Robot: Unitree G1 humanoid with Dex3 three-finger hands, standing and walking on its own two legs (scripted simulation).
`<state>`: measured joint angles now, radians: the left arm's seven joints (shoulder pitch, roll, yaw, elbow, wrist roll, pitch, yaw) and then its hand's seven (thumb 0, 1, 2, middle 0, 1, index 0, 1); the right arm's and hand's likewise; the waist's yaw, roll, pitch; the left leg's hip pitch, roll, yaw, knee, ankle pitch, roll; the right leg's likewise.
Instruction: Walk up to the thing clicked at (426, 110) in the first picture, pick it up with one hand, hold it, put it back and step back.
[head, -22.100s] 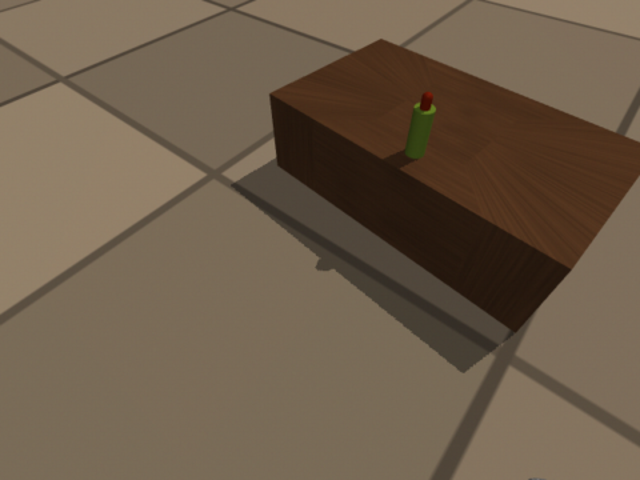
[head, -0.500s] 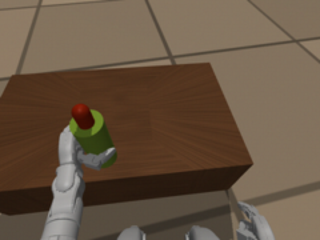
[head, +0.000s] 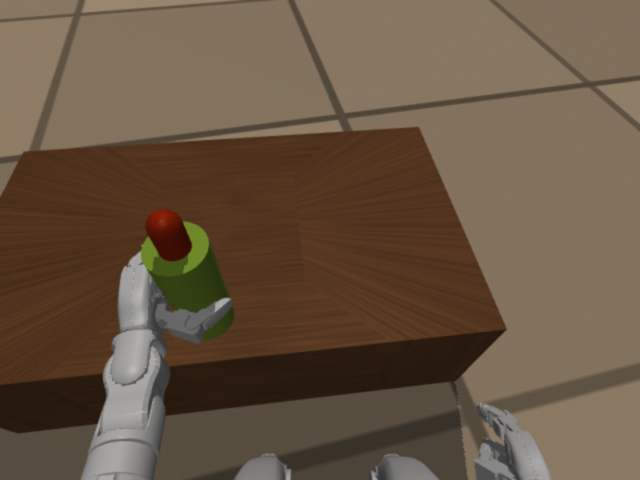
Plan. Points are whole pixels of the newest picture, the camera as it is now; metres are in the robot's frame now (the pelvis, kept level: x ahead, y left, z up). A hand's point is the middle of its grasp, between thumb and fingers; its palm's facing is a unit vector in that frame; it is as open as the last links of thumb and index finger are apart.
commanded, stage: hold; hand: left
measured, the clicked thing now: (189, 276) +0.33 +0.17 +0.07
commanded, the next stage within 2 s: crouch in 0.58 s
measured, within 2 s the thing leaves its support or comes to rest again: neither
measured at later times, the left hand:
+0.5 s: hand (195, 279) +0.34 +0.17 +0.05, palm faces +0.12 -0.99 -0.01, open 10.0 cm
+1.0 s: hand (206, 290) +0.35 +0.17 -0.01, palm faces +0.12 -0.99 +0.00, open 10.0 cm
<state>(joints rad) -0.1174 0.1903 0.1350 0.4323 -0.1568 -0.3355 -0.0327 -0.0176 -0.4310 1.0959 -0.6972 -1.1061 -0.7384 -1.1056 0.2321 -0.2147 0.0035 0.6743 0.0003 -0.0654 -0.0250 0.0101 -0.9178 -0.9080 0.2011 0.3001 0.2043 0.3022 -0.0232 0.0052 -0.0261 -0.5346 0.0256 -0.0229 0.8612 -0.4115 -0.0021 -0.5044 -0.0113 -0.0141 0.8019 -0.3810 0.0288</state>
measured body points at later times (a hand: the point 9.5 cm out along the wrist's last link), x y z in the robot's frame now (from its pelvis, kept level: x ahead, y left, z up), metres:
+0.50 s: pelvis +0.00 +0.00 +0.00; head +0.04 +0.01 +0.45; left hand +0.32 +0.22 +0.05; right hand +0.14 -0.24 -0.10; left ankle +0.02 +0.12 -0.70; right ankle +0.02 -0.14 -0.70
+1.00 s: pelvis -0.01 +0.00 -0.03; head +0.07 +0.02 +0.42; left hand +0.34 +0.23 -0.01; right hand +0.12 -0.25 -0.13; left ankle +0.02 +0.12 -0.70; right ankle +0.02 -0.14 -0.70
